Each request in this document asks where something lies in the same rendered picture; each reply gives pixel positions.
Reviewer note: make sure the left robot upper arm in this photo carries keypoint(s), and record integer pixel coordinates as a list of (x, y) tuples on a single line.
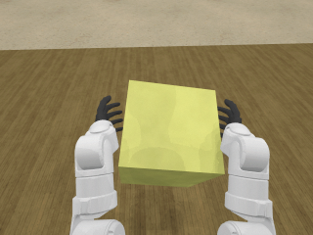
[(99, 227)]

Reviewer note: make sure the right robot upper arm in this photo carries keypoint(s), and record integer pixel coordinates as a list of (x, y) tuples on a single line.
[(232, 227)]

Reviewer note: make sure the robot right forearm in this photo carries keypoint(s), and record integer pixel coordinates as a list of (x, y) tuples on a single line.
[(248, 169)]

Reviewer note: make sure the robot left hand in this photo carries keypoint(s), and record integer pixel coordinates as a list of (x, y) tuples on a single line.
[(102, 112)]

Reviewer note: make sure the robot right hand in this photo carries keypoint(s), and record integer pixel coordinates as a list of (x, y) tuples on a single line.
[(234, 115)]

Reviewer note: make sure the carton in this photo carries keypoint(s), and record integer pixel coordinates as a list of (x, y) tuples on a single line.
[(170, 136)]

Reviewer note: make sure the robot left forearm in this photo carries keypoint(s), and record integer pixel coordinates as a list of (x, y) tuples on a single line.
[(93, 165)]

